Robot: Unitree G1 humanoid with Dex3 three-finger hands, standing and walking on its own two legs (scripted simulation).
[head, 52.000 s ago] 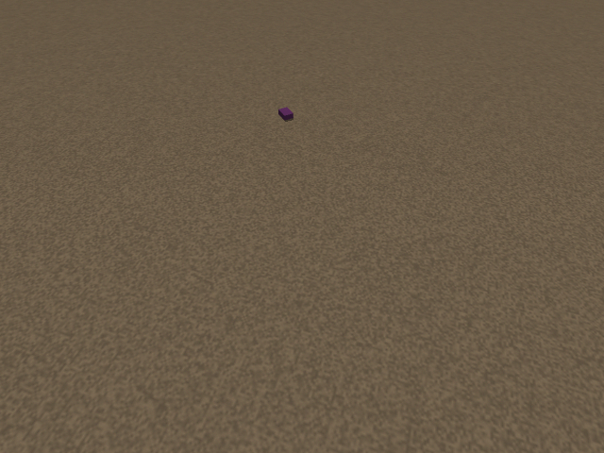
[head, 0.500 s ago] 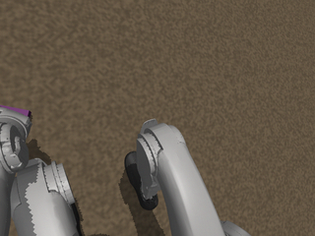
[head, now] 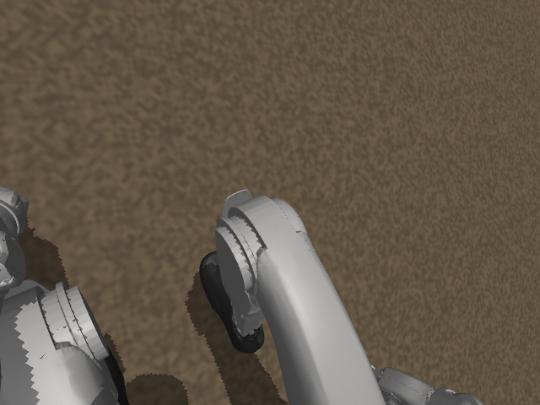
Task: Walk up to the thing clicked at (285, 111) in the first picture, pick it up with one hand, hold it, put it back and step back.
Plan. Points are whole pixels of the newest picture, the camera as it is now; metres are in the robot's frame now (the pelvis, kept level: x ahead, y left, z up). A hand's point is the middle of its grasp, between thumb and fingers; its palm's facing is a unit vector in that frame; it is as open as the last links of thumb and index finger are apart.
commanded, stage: rest palm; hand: left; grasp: from above
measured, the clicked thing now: out of the picture +0.43 +0.21 -0.29
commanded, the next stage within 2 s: close in 0.04 s
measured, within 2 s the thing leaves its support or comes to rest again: neither
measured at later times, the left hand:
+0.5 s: hand out of the picture +0.44 +0.21 -0.25, palm faces -0.10 -0.50 -0.86, open 12.3 cm
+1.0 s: hand out of the picture +0.43 +0.22 -0.26, palm faces -0.09 -0.50 -0.86, open 11.2 cm
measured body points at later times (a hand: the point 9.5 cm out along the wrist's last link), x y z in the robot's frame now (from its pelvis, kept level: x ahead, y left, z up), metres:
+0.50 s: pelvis +0.00 +0.00 -0.01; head +0.27 +0.08 +0.33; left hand +0.44 +0.23 -0.20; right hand +0.00 -0.26 -0.07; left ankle +0.06 +0.12 -0.27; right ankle +0.12 -0.13 -0.27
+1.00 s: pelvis +0.00 +0.00 -0.02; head +0.27 +0.08 +0.33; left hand +0.43 +0.24 -0.21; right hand +0.01 -0.26 -0.08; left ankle +0.06 +0.12 -0.27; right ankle +0.12 -0.13 -0.27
